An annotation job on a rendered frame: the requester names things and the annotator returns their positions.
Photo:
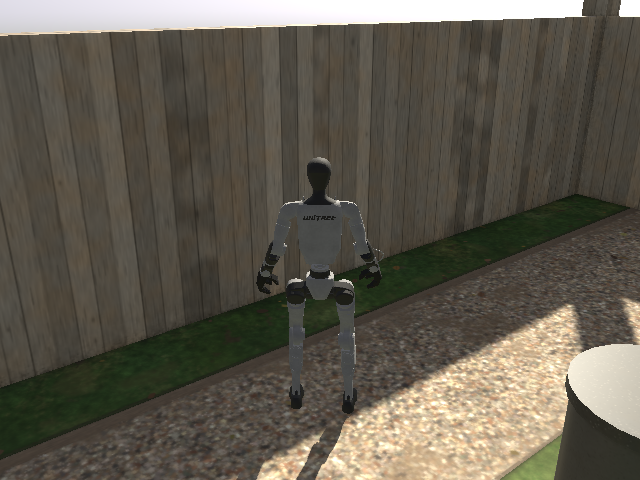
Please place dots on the right robot upper arm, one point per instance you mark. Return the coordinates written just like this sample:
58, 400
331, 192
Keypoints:
350, 210

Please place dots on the robot foot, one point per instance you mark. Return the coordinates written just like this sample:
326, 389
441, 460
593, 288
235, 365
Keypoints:
348, 405
296, 400

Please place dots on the right robot hand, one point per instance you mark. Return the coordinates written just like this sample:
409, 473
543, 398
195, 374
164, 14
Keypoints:
367, 274

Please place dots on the right robot foot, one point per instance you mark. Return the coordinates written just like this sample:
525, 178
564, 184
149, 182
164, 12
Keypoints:
348, 405

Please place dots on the left robot foot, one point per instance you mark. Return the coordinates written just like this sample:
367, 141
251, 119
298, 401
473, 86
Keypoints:
296, 400

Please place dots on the robot left forearm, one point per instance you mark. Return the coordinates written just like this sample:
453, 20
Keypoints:
269, 262

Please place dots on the left robot upper arm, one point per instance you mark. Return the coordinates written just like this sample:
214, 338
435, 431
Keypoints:
287, 212

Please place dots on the left robot hand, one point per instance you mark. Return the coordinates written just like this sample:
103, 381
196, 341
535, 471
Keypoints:
268, 280

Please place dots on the robot right forearm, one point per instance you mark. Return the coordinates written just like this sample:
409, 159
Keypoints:
370, 259

